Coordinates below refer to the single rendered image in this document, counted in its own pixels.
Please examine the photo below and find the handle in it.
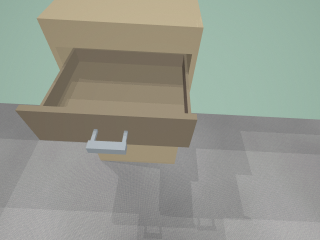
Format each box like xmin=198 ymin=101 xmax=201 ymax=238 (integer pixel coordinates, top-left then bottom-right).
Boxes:
xmin=86 ymin=129 xmax=128 ymax=155

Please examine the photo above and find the cabinet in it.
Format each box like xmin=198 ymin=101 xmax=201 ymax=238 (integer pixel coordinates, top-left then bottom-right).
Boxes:
xmin=37 ymin=0 xmax=204 ymax=164

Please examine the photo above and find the drawer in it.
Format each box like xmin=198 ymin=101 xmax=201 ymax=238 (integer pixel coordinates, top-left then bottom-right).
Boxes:
xmin=15 ymin=47 xmax=198 ymax=148

